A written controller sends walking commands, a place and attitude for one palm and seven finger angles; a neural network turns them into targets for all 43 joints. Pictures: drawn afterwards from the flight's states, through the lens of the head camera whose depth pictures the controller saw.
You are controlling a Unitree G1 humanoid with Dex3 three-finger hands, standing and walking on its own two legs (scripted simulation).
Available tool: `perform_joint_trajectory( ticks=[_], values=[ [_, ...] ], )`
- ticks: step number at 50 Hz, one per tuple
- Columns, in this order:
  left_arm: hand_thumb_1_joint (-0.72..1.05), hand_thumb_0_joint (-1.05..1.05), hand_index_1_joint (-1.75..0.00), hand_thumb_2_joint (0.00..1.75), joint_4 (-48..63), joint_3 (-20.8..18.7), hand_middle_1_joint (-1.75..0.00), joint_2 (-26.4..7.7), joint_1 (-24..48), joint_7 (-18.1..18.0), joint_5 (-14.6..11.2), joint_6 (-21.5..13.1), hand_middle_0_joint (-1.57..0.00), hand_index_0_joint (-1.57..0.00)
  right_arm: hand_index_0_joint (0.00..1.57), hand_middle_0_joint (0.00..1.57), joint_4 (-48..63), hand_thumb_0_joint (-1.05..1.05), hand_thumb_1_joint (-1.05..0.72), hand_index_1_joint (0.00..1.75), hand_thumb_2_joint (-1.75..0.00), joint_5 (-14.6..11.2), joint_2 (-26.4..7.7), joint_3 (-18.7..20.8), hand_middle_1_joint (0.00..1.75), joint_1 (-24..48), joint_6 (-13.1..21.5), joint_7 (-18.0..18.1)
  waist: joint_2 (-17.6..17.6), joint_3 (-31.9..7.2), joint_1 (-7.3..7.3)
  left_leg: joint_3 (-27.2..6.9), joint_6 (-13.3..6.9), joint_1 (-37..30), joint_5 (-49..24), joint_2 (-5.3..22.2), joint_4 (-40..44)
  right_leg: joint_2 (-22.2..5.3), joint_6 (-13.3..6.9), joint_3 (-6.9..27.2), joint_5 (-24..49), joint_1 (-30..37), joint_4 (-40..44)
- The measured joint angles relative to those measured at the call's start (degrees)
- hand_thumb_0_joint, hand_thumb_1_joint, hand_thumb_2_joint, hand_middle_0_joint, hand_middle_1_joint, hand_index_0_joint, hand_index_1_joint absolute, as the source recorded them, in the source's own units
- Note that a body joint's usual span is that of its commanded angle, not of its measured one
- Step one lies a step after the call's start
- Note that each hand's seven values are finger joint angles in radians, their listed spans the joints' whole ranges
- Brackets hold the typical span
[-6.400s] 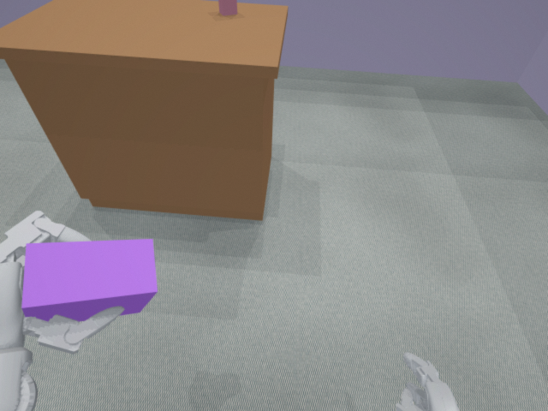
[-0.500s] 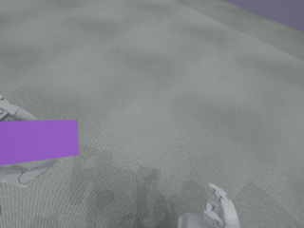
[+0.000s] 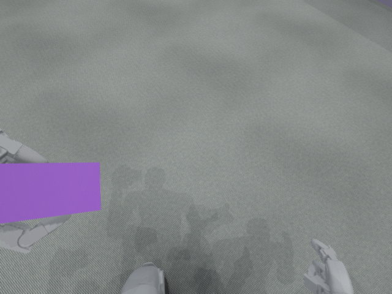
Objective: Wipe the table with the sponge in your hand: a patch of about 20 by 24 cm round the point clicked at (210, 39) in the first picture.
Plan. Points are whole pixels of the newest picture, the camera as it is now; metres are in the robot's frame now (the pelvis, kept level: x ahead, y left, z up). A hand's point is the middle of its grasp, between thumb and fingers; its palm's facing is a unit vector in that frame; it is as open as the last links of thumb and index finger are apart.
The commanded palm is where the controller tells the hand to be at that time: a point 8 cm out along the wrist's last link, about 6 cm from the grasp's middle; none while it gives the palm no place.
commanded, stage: turn to face it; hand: left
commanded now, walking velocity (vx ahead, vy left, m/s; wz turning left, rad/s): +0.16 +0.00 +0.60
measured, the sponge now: (57, 190) +0.24 +0.19 +0.17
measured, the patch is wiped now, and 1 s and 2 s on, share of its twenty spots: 0.00 0.00 0.00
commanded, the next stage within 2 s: none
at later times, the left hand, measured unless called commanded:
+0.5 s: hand (65, 152) +0.29 +0.20 +0.17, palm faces +0.41 -0.77 -0.48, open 10.0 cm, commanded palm +0.24 +0.23 +0.18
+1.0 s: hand (146, 149) +0.30 +0.08 +0.18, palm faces +0.10 -0.87 -0.48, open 10.0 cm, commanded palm +0.26 +0.14 +0.18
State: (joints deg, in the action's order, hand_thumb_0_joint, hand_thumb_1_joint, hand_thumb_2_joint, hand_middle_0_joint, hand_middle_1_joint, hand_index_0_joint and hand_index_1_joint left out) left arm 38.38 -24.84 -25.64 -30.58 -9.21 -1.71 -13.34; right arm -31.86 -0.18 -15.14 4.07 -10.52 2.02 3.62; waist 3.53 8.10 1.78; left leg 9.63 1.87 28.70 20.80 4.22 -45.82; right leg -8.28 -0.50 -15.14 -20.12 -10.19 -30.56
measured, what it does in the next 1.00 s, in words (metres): steps on the spot, turning right: left foot, then right foot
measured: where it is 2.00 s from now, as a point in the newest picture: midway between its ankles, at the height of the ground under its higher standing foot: outside the picture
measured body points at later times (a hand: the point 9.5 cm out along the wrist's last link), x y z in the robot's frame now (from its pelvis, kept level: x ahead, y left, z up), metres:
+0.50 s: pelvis +0.06 -0.04 -0.02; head +0.08 -0.07 +0.43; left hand +0.26 +0.24 +0.20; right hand +0.26 -0.22 -0.11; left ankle +0.09 +0.12 -0.74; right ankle +0.08 -0.12 -0.74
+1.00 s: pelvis +0.01 -0.06 +0.00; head +0.03 -0.10 +0.45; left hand +0.28 +0.13 +0.21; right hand +0.06 -0.37 -0.10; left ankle +0.05 +0.11 -0.68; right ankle +0.08 -0.11 -0.74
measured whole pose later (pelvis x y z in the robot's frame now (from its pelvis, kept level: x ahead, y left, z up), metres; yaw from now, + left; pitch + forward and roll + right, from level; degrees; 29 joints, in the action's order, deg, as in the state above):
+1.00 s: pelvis +0.01 -0.06 +0.00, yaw -22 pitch +2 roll +4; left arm 28.6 -23.4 -22.4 -29.0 -8.6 -3.7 -11.6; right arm -33.3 -0.8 -15.5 2.5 -10.6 -3.0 0.7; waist 1.2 1.7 -0.3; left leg -0.3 4.3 24.2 25.9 0.6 -52.2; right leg 7.6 -7.1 6.6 -3.2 -21.0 -23.6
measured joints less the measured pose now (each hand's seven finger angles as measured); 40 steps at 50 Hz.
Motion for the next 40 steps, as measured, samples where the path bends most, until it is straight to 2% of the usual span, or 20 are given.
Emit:
perform_joint_trajectory(
  ticks=[3, 4, 5, 7, 8, 10, 13, 17, 20, 23, 24, 25, 26, 28, 30, 33, 36, 40],
  values=[
    [-0.48, 0.0, -1.35, 0.99, 1.5, -2.2, -1.35, -0.6, -2.2, -1.0, -0.8, -0.1, -0.76, -0.76, 0.2, 0.19, 1.1, 0.01, -0.91, 0.3, -0.9, -0.1, 0.2, 0.2, 0.3, -0.9, -0.5, -0.1, 0.4, -0.8, -0.25, 2.9, -0.5, -5.2, -5.2, -1.9, 11.3, -2.0, 1.4, -0.2, -4.0, -1.2, -6.1],
    [-0.48, 0.0, -1.35, 0.99, 1.6, -2.5, -1.35, -0.3, -2.7, -1.3, -0.9, -0.1, -0.76, -0.76, 0.2, 0.19, 1.6, 0.01, -0.9, 0.3, -0.9, -0.2, -0.1, 0.2, 0.3, -1.1, -0.5, 0.0, -0.5, -1.3, -0.56, 2.8, -2.0, -7.4, -9.6, -2.0, 14.4, -2.3, 1.9, 0.2, -5.3, -3.1, -11.3],
    [-0.49, 0.0, -1.35, 0.99, 0.7, -2.5, -1.35, -0.3, -1.9, -1.5, -1.0, -0.2, -0.76, -0.76, 0.2, 0.19, 1.2, 0.01, -0.9, 0.3, -0.9, -0.2, 0.8, 0.5, 0.3, -0.4, -0.4, 0.2, -0.4, -1.1, -0.48, 2.6, -3.7, -6.9, -10.4, -2.2, 12.5, -2.3, 2.5, 2.6, -8.3, -5.5, -18.4],
    [-0.49, 0.0, -1.35, 0.99, -2.9, -1.5, -1.35, -0.2, 1.2, -1.3, -0.4, -0.3, -0.76, -0.76, 0.2, 0.19, -0.4, 0.01, -0.91, 0.3, -0.9, -0.4, 3.1, -0.3, 0.3, 1.2, -0.4, 0.1, -0.4, -0.3, -0.71, 1.7, -5.2, -6.7, -7.5, -2.1, 8.7, 0.6, 2.4, 8.6, -12.7, -10.7, -32.3],
    [-0.49, 0.0, -1.35, 0.99, -4.8, -0.9, -1.35, 0.0, 2.6, -0.9, -0.1, 0.0, -0.76, -0.76, 0.2, 0.19, -1.2, 0.01, -0.91, 0.3, -0.9, -0.4, 4.3, -1.2, 0.3, 1.8, -0.4, -0.1, -0.4, -0.4, -0.86, 1.1, -5.2, -7.0, -6.6, -2.0, 8.5, 1.9, 2.4, 10.2, -12.5, -13.0, -37.0],
    [-0.49, 0.0, -1.35, 0.99, -6.8, 0.0, -1.35, 0.6, 4.7, -0.3, 0.4, 1.2, -0.76, -0.76, 0.2, 0.19, -2.2, 0.01, -0.91, 0.3, -0.9, -0.6, 6.5, -3.1, 0.3, 2.3, -0.2, -0.8, -0.3, -1.0, -1.51, 0.3, -4.6, -8.0, -6.5, -1.6, 9.6, 3.3, 2.7, 11.5, -9.7, -16.7, -40.5],
    [-0.49, 0.0, -1.35, 0.99, -4.8, 1.4, -1.35, 2.5, 5.4, 0.2, 0.5, 2.4, -0.76, -0.76, 0.2, 0.2, -2.4, 0.01, -0.9, 0.3, -0.9, -0.3, 8.7, -5.5, 0.3, 2.4, 1.4, -1.6, -0.4, -1.5, -3.33, 0.3, -3.6, -9.9, -7.6, -0.7, 12.5, 3.4, 3.1, 11.2, -4.4, -19.0, -35.3],
    [-0.49, 0.0, -1.35, 0.99, -1.6, 3.2, -1.35, 4.4, 4.8, 0.7, 0.5, 1.1, -0.76, -0.76, 0.21, 0.2, -1.7, 0.01, -0.9, 0.3, -0.89, 0.2, 9.7, -7.1, 0.3, 2.0, 4.1, -2.3, -2.7, -2.5, -5.37, 0.8, -2.5, -12.0, -8.3, 1.3, 15.2, 3.9, 3.8, 9.5, -1.6, -17.1, -23.0],
    [-0.49, 0.0, -1.35, 0.99, -4.0, 2.9, -1.35, 4.2, 5.4, 1.2, 0.4, 0.3, -0.76, -0.76, 0.21, 0.2, -1.2, 0.01, -0.9, 0.3, -0.89, 0.4, 9.5, -7.3, 0.3, 2.2, 4.8, -2.5, -5.0, -3.6, -6.28, 1.8, -1.2, -12.5, -7.9, 3.2, 15.2, 5.1, 4.3, 8.5, -1.7, -14.3, -16.5],
    [-0.49, 0.0, -1.35, 0.99, -9.3, 2.1, -1.35, 3.8, 7.0, 1.4, 0.4, 1.4, -0.76, -0.76, 0.21, 0.21, -0.4, 0.01, -0.9, 0.3, -0.89, 0.2, 8.7, -7.1, 0.3, 2.6, 4.5, -2.5, -6.2, -4.1, -6.75, 3.3, 0.5, -12.2, -6.3, 5.1, 12.5, 6.0, 4.6, 7.7, -0.1, -10.3, -9.9],
    [-0.49, 0.0, -1.35, 0.99, -11.0, 2.1, -1.35, 3.7, 7.7, 1.5, 0.4, 2.0, -0.76, -0.76, 0.21, 0.21, 0.0, 0.01, -0.9, 0.3, -0.89, 0.1, 8.2, -7.0, 0.3, 2.7, 4.4, -2.5, -6.4, -4.1, -6.71, 3.7, 1.1, -11.7, -5.2, 5.8, 10.5, 6.3, 4.0, 7.6, 1.9, -8.7, -7.1],
    [-0.49, 0.0, -1.35, 0.99, -12.8, 2.6, -1.35, 4.4, 8.8, 1.7, 0.6, 2.5, -0.76, -0.76, 0.21, 0.21, 0.1, 0.01, -0.9, 0.3, -0.89, -0.1, 7.2, -6.6, 0.3, 3.0, 4.3, -2.5, -7.7, -3.6, -6.39, 3.3, 1.5, -11.0, -4.1, 7.2, 8.2, 7.6, 1.2, 7.2, 2.6, -8.3, -6.7],
    [-0.49, 0.0, -1.35, 0.99, -14.1, 3.4, -1.35, 5.2, 9.8, 1.8, 0.9, 3.1, -0.76, -0.76, 0.21, 0.21, -0.1, 0.01, -0.9, 0.3, -0.89, -0.1, 6.2, -6.2, 0.3, 3.4, 3.9, -2.4, -8.6, -3.1, -5.8, 1.8, 1.6, -9.7, -0.2, 7.5, 4.7, 8.4, -1.4, 6.9, 2.4, -8.5, -7.4],
    [-0.49, 0.0, -1.35, 0.99, -14.8, 4.9, -1.35, 6.6, 10.8, 1.9, 0.6, 4.4, -0.76, -0.76, 0.21, 0.21, -1.1, 0.01, -0.9, 0.3, -0.89, -0.4, 4.4, -5.4, 0.3, 4.3, 3.0, -2.2, -7.5, -2.2, -5.02, -2.7, 2.1, -5.7, 7.7, 4.3, -6.7, 8.5, -4.4, 7.8, 1.9, -9.6, -8.5],
    [-0.49, 0.0, -1.35, 0.99, -13.2, 5.7, -1.35, 7.4, 9.6, 1.9, 0.1, 4.9, -0.76, -0.76, 0.21, 0.2, -1.7, 0.01, -0.9, 0.3, -0.89, -0.4, 3.1, -4.7, 0.3, 5.1, 1.8, -2.1, -5.4, -1.1, -4.26, -5.4, 2.8, -2.5, 8.4, 1.0, -17.4, 8.8, -5.3, 9.7, 3.2, -10.1, -7.1],
    [-0.49, 0.0, -1.35, 0.99, -8.9, 5.5, -1.35, 6.2, 5.4, 1.8, -0.5, 3.9, -0.76, -0.76, 0.21, 0.2, -1.1, 0.01, -0.9, 0.3, -0.89, -0.1, 1.5, -3.6, 0.3, 5.3, 0.3, -1.9, -3.1, -0.4, -2.1, -7.4, 3.5, 0.5, 5.8, -1.5, -26.1, 10.2, -6.0, 11.9, 5.9, -10.1, -3.7],
    [-0.49, 0.0, -1.35, 0.99, -4.8, 3.9, -1.35, 3.1, 2.2, 1.6, -1.1, 2.0, -0.76, -0.76, 0.2, 0.2, -0.7, 0.01, -0.9, 0.3, -0.9, 0.1, 0.1, -1.9, 0.3, 4.3, -0.6, -1.9, -2.1, -0.6, -0.46, -8.6, 3.7, 2.2, 4.0, -2.5, -29.0, 11.7, -6.6, 13.2, 8.3, -10.0, -0.7],
    [-0.49, 0.0, -1.35, 0.99, -3.1, -0.4, -1.35, -0.7, -0.1, 1.0, -1.8, -0.4, -0.76, -0.76, 0.2, 0.19, -1.2, 0.01, -0.91, 0.3, -0.9, 0.1, -1.3, 0.0, 0.3, 3.0, -1.9, -2.1, -2.2, -1.9, 0.05, -9.6, 3.8, 2.3, 3.2, -2.7, -26.3, 13.6, -7.1, 15.3, 10.9, -10.2, 2.2]
  ],
)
